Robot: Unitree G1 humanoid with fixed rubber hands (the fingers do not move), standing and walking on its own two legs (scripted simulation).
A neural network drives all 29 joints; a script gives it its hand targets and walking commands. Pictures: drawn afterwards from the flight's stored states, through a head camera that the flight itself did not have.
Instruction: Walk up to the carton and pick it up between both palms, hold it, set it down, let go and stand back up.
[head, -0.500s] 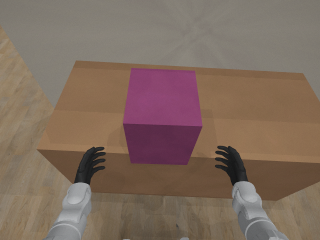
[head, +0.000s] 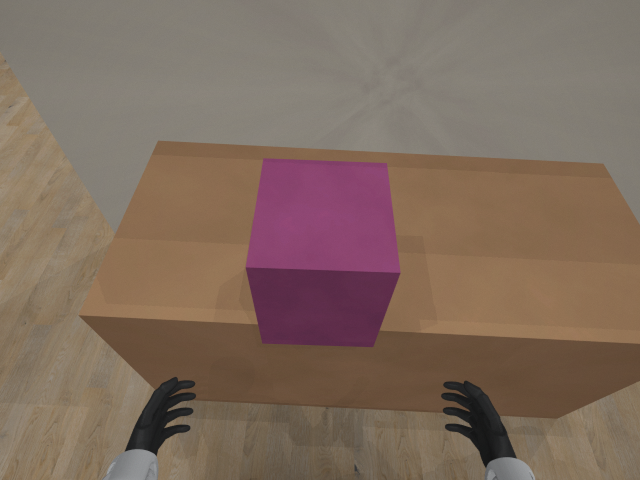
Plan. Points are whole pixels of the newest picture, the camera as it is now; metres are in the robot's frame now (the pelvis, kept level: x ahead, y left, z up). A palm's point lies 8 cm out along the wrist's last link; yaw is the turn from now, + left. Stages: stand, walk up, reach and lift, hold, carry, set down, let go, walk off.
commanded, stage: set down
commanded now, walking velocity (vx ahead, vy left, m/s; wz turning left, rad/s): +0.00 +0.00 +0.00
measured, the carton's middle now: (321, 258) +0.48 -0.01 -0.08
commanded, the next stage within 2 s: let go in 0.20 s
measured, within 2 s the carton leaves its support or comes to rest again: neither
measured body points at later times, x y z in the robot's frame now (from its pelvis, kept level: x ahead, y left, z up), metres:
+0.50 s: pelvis +0.01 +0.01 +0.01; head +0.03 +0.03 +0.46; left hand +0.20 +0.24 -0.09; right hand +0.19 -0.21 -0.07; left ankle +0.01 +0.12 -0.73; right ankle +0.00 -0.09 -0.73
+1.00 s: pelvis +0.04 +0.03 +0.00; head -0.01 +0.02 +0.45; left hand +0.11 +0.27 -0.13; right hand +0.07 -0.25 -0.14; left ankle +0.01 +0.12 -0.73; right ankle +0.00 -0.09 -0.73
